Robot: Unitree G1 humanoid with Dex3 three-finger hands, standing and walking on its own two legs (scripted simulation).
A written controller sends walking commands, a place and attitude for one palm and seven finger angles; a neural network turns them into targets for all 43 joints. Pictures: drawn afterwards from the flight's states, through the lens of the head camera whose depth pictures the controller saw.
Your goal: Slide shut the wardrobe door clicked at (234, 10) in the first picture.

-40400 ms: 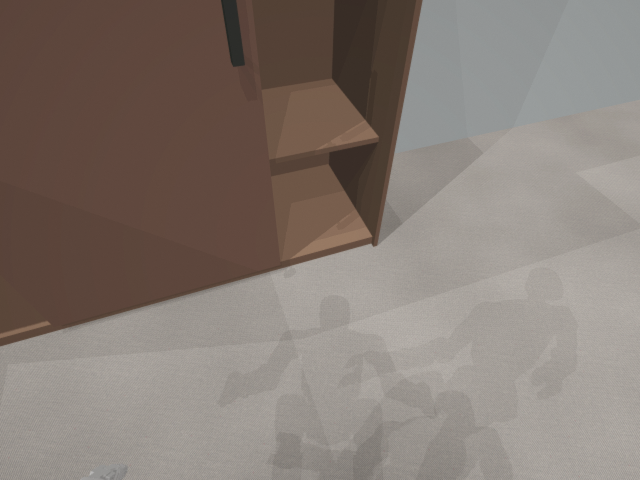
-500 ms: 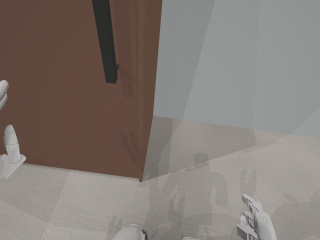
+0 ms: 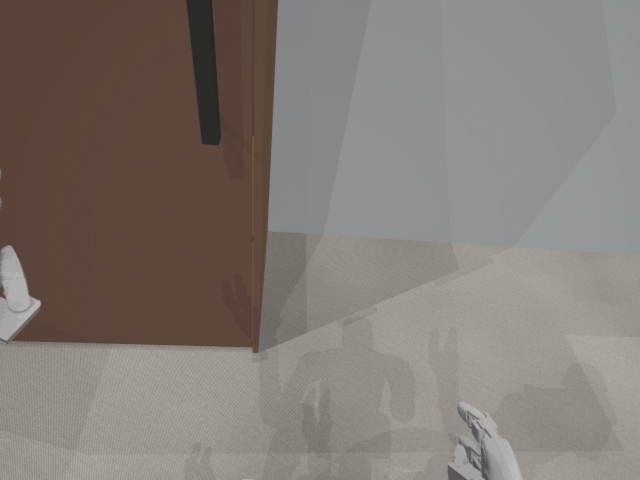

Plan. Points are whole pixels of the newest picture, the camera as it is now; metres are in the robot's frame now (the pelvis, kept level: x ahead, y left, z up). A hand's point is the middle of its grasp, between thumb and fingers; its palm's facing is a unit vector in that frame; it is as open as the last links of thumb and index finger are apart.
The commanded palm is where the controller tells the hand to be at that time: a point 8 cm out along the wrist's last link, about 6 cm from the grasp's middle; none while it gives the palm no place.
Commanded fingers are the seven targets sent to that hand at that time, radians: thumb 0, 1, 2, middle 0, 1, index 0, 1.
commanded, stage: stop stepping back and stand still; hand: left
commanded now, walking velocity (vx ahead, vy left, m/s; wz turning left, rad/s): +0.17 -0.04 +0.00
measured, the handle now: (205, 32) +0.60 +0.20 +0.26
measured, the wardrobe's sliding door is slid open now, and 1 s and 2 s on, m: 0.00 0.00 0.00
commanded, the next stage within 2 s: let the arm hang, fingers relaxed in 0.54 s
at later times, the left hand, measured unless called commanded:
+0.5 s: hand out of the picture +0.15 +0.30 +0.19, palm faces +0.46 -0.77 -0.44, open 7.4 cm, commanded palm +0.09 +0.34 +0.19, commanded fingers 0.00 0.90 0.90 -0.20 -0.30 -0.20 -0.30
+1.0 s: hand out of the picture -0.04 +0.23 -0.17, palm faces +0.12 -0.98 -0.18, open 6.8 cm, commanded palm none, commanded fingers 0.00 0.90 0.90 -0.20 -0.30 -0.20 -0.30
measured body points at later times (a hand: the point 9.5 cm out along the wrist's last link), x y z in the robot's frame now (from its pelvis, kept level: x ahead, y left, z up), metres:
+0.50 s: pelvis -0.05 +0.04 +0.00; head -0.07 +0.06 +0.45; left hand +0.12 +0.34 +0.21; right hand +0.09 -0.18 -0.08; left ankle -0.02 +0.17 -0.73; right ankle -0.02 -0.06 -0.72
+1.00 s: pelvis -0.05 +0.04 +0.00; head -0.03 +0.06 +0.45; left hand -0.04 +0.28 -0.16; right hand +0.02 -0.20 -0.14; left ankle -0.02 +0.16 -0.73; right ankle -0.01 -0.07 -0.73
